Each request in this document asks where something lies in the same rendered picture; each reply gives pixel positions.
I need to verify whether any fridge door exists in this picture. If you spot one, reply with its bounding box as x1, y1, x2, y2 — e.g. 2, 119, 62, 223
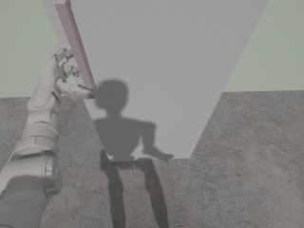
42, 0, 269, 162

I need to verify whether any robot left forearm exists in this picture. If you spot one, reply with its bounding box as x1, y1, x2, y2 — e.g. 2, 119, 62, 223
0, 85, 62, 200

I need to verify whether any left robot hand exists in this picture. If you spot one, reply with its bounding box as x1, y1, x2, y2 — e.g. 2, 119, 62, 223
38, 44, 96, 101

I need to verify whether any handle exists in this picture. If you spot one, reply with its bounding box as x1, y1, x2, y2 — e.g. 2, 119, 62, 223
54, 0, 97, 97

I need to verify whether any left robot upper arm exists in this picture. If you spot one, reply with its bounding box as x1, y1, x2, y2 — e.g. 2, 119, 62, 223
0, 155, 63, 228

